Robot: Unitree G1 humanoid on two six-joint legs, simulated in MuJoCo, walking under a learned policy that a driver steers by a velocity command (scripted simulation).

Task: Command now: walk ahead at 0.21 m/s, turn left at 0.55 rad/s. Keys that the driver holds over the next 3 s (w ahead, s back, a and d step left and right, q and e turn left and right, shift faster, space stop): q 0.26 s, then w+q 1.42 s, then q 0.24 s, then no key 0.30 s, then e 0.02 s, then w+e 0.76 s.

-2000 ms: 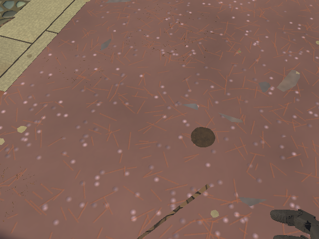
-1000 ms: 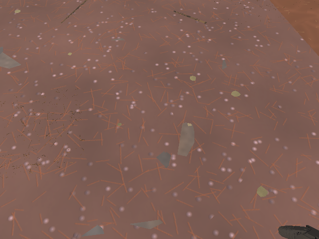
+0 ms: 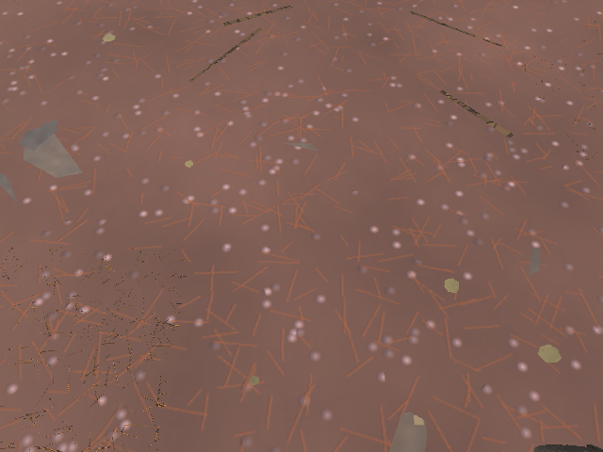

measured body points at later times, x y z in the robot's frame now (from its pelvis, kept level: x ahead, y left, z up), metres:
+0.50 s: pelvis +0.13 -0.02 +0.01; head +0.14 -0.02 +0.46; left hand +0.19 +0.29 -0.08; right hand +0.36 -0.25 -0.08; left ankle +0.13 +0.09 -0.71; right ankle +0.19 -0.14 -0.72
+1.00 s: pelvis +0.29 +0.12 -0.01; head +0.33 +0.15 +0.44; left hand +0.12 +0.35 -0.13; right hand +0.63 +0.05 -0.07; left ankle +0.32 +0.24 -0.72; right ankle +0.21 -0.13 -0.66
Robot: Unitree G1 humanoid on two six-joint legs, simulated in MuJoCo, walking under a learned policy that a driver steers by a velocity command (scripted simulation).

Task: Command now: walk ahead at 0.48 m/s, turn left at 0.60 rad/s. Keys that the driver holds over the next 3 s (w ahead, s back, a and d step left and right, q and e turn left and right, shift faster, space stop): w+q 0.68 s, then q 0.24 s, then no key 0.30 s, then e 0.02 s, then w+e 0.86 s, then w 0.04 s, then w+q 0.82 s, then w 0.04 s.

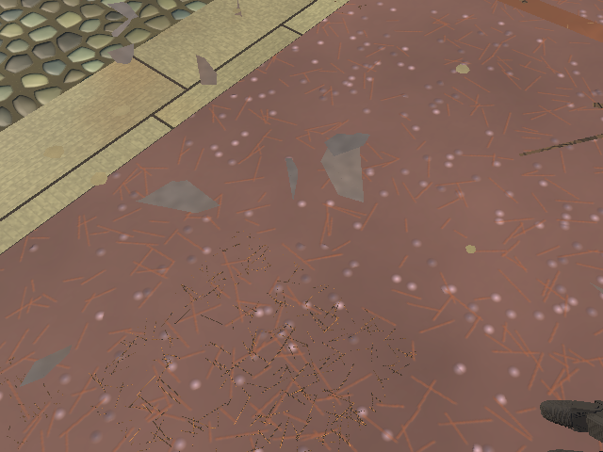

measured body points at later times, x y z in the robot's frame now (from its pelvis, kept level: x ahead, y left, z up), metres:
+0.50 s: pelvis +0.30 -0.01 +0.01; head +0.33 -0.01 +0.46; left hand +0.44 +0.29 -0.06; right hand +0.42 -0.28 -0.11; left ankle +0.12 +0.08 -0.65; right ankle +0.41 -0.10 -0.71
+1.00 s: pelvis +0.50 +0.10 +0.01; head +0.53 +0.15 +0.45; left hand +0.42 +0.40 -0.11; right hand +0.81 -0.01 -0.06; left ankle +0.54 +0.22 -0.71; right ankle +0.47 -0.09 -0.63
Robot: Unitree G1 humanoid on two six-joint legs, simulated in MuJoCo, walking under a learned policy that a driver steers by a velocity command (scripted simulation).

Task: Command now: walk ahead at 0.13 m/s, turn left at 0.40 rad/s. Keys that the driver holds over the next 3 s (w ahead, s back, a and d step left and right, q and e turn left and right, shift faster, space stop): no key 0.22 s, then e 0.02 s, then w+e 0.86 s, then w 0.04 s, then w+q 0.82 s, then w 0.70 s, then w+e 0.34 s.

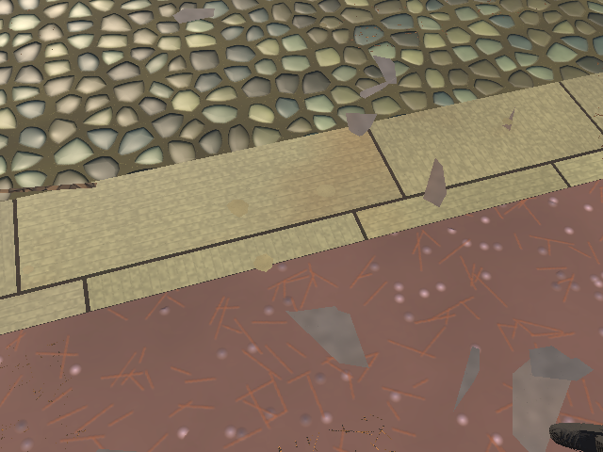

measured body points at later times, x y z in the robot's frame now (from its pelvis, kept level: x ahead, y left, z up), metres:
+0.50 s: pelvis +0.12 -0.03 +0.02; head +0.12 -0.05 +0.47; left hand +0.16 +0.25 -0.10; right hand +0.28 -0.29 -0.08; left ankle +0.12 +0.09 -0.68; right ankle +0.09 -0.15 -0.72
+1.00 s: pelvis +0.32 -0.05 +0.01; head +0.36 -0.06 +0.46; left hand +0.61 +0.10 -0.06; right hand +0.22 -0.32 -0.11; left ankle +0.21 +0.11 -0.72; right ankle +0.44 -0.23 -0.68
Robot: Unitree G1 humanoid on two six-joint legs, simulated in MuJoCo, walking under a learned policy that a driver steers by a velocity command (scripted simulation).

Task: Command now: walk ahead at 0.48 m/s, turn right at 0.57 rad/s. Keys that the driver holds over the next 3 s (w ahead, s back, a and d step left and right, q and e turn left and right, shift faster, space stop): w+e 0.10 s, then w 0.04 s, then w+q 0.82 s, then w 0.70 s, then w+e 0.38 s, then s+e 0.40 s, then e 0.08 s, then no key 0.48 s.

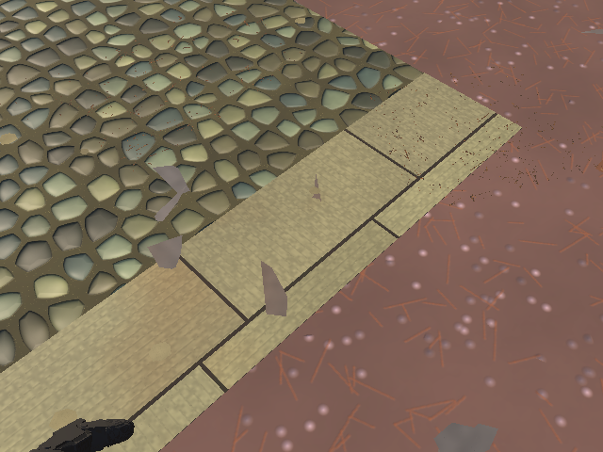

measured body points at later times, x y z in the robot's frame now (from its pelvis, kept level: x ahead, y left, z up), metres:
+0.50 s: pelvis +0.29 -0.05 +0.01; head +0.31 -0.05 +0.46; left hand +0.37 +0.23 -0.10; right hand +0.44 -0.31 -0.10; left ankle +0.50 +0.11 -0.67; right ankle +0.20 -0.12 -0.73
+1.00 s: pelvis +0.59 +0.00 +0.01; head +0.63 +0.02 +0.46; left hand +0.75 +0.29 -0.07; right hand +0.74 -0.27 -0.09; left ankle +0.52 +0.07 -0.73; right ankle +0.81 -0.13 -0.69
